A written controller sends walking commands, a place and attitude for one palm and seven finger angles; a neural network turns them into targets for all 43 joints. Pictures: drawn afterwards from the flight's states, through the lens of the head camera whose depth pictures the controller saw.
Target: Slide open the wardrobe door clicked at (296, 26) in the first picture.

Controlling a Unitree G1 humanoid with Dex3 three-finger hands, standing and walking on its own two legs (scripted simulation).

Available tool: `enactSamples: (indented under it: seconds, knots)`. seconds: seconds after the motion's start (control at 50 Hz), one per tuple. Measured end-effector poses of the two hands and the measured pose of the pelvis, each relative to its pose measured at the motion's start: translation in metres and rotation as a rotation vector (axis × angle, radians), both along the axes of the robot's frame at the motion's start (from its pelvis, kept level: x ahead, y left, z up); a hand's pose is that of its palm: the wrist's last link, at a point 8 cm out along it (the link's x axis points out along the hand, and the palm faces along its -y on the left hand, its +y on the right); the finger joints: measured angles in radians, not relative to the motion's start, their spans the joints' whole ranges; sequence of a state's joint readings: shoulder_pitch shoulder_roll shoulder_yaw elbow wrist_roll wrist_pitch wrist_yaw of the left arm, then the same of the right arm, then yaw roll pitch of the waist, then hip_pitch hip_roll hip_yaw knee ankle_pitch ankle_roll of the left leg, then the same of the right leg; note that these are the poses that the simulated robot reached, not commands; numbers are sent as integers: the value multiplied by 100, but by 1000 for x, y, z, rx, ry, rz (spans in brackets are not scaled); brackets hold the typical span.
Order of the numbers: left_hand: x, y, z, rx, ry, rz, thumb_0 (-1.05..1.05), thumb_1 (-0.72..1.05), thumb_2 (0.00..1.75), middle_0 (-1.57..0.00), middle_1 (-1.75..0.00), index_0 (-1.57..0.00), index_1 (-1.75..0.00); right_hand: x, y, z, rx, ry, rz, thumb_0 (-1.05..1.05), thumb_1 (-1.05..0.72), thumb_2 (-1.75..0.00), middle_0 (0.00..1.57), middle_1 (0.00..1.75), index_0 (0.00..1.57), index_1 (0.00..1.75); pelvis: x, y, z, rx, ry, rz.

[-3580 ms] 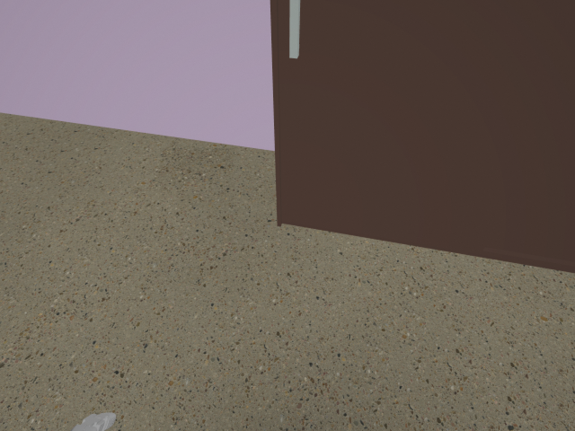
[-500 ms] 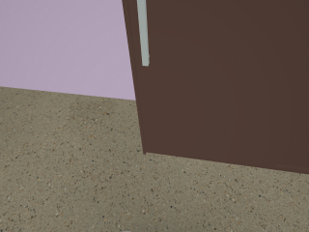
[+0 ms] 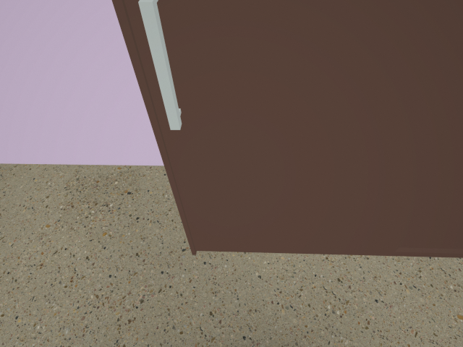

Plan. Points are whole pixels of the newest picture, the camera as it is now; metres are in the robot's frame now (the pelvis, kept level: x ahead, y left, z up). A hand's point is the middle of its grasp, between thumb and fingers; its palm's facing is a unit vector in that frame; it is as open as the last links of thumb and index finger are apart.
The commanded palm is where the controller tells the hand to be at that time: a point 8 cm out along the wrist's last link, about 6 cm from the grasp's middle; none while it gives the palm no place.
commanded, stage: take the last steps up to it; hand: left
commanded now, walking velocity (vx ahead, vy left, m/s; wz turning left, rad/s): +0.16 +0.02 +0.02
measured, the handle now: (166, 69) +0.59 +0.14 +0.18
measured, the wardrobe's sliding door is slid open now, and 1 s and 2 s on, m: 0.00 0.00 0.00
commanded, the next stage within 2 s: come to a stop and stand still in 0.06 s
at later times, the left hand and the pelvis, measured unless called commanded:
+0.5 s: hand out of the picture +0.09 +0.16 -0.18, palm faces +0.09 -0.98 -0.18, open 7.4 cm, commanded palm none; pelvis +0.09 -0.01 +0.00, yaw +0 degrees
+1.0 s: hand out of the picture +0.07 +0.15 -0.17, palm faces +0.08 -0.98 -0.19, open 7.3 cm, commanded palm none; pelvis +0.04 -0.03 +0.00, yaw +1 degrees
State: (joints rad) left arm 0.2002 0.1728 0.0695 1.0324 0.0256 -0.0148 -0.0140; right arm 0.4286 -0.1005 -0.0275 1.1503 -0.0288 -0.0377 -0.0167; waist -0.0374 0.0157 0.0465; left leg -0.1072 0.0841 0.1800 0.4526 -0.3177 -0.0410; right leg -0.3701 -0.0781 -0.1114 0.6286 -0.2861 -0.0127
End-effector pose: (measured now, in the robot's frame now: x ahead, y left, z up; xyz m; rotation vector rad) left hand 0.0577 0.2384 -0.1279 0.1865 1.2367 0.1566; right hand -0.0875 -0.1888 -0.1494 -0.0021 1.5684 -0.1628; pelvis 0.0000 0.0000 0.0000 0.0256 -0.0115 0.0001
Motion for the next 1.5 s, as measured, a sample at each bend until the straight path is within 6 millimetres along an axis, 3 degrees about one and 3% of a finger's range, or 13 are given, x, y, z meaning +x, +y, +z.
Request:
enactSamples:
  seconds: [0.06,0.1,0.24,0.36,0.44,0.52,0.68,0.78,0.88,1.0,1.1,1.32,1.5]
  knots:
    - [29,-14,-3,14,-54,-1,0,92,90,-20,-30,-19,-30,12,-12,-13,22,38,2,1,-91,-90,20,30,20,30,19,-12,-10,-5,-8,9]
    - [36,-24,-1,4,-65,17,0,92,90,-20,-30,-19,-30,34,-22,-13,18,33,24,1,-91,-90,20,30,20,30,29,-16,-7,-12,-10,19]
    - [28,-28,5,8,29,74,-1,95,90,-21,-30,-20,-30,157,-51,2,-56,-184,89,1,-91,-90,20,29,20,30,64,-19,7,-16,2,25]
    - [17,-33,-17,-57,148,100,-1,92,90,-21,-30,-20,-30,240,-55,9,-133,-322,139,1,-93,-90,20,29,19,30,89,-6,-1,-48,-15,5]
    - [20,-29,-28,-72,181,115,0,91,90,-21,-30,-20,-30,269,-46,15,-149,-363,163,1,-92,-90,20,29,19,30,96,-3,-5,-21,-22,-2]
    - [27,-25,-24,-50,173,108,0,91,90,-21,-30,-20,-30,281,-40,14,-127,-388,169,0,-92,-90,20,29,20,30,90,-7,-4,-11,-16,-6]
    - [30,-26,-6,49,79,77,0,91,90,-20,-30,-20,-30,259,-56,-6,-49,-386,120,0,-91,-90,20,30,20,30,71,-30,-8,-8,-31,4]
    - [25,-36,3,41,63,65,0,91,90,-20,-30,-20,-30,224,-69,-2,-57,-316,97,0,-91,-90,20,29,20,30,63,-35,1,0,-23,8]
    - [20,-42,-3,7,50,60,0,91,90,-21,-30,-20,-30,182,-75,2,-90,-242,98,0,-91,-90,20,29,20,30,51,-34,2,-12,-9,15]
    - [4,-37,-14,-35,65,82,0,92,90,-21,-30,-20,-30,130,-65,9,-111,-148,123,1,-91,-90,20,29,20,30,35,-29,3,-29,-16,22]
    - [-17,-35,-13,-48,99,86,0,92,90,-20,-30,-20,-30,103,-53,12,-89,-106,121,1,-91,-90,20,29,20,30,28,-25,7,-24,-20,21]
    - [-67,-41,-11,-62,221,98,0,91,90,-20,-30,-20,-30,86,-33,9,-53,-102,91,1,-91,-90,20,29,20,30,24,-17,9,-21,-11,6]
    - [-71,-46,-14,-68,230,80,0,91,90,-20,-30,-20,-30,95,-28,4,-49,-125,96,0,-91,-90,20,29,20,30,26,-11,4,-31,-1,3]
